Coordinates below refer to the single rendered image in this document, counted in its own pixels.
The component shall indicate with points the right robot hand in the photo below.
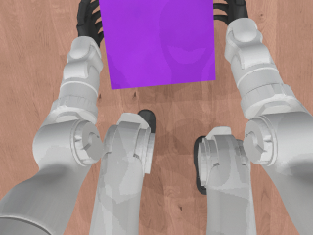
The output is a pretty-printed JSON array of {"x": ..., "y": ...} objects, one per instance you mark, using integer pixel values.
[{"x": 235, "y": 9}]

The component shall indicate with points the right robot upper arm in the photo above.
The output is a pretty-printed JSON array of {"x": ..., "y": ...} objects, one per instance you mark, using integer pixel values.
[{"x": 283, "y": 144}]

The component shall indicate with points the left robot forearm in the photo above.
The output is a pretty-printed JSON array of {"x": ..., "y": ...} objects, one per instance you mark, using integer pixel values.
[{"x": 80, "y": 84}]

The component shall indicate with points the left robot upper arm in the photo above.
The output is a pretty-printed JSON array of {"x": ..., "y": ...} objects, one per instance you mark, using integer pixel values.
[{"x": 43, "y": 204}]

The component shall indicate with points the right robot forearm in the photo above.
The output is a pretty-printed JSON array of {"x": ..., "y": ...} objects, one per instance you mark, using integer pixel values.
[{"x": 256, "y": 75}]

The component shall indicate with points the robot right foot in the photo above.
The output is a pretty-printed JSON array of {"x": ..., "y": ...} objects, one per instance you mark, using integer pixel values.
[{"x": 202, "y": 189}]

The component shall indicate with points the right robot thigh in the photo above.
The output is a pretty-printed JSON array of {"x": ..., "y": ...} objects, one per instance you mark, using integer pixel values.
[{"x": 230, "y": 207}]

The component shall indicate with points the left robot hand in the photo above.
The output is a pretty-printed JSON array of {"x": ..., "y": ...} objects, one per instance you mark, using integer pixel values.
[{"x": 86, "y": 21}]

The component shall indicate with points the carton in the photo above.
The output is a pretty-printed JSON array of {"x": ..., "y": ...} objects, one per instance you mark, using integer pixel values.
[{"x": 158, "y": 42}]

